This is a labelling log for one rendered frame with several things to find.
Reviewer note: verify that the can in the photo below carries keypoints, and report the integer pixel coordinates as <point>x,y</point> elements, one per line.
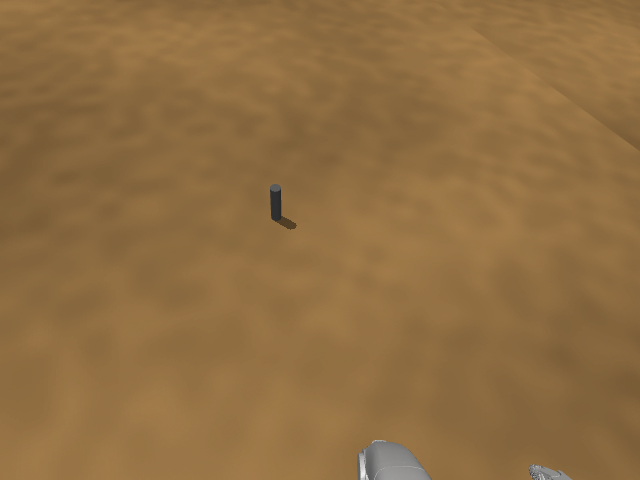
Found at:
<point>275,198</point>

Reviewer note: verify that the right robot hand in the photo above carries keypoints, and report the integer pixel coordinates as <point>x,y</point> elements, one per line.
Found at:
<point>538,472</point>

